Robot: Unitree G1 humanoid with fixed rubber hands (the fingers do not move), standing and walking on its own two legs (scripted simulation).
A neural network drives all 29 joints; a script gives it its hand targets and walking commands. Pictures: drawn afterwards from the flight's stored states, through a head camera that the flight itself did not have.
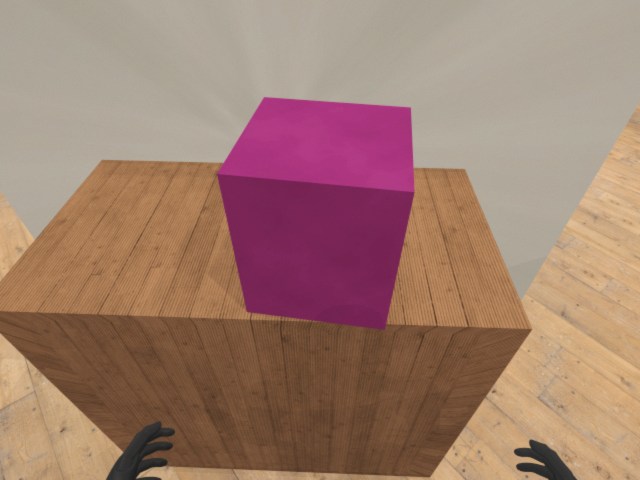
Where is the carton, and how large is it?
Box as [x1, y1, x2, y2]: [217, 97, 414, 329]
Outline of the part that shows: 264,97 217,173 247,311 384,329 414,192 410,107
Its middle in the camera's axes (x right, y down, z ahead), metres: +0.00 -0.04 +0.56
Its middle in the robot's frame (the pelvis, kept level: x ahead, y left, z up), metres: +0.46 +0.00 +0.12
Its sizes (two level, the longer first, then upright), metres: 0.210 0.200 0.250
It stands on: a pedestal, 0.75 m high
